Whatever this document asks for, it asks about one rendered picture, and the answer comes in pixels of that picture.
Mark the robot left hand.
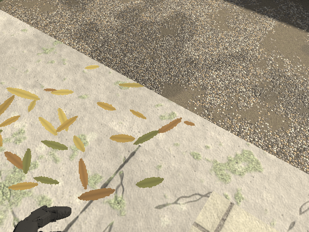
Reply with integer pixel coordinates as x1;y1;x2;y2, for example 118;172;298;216
13;205;71;232

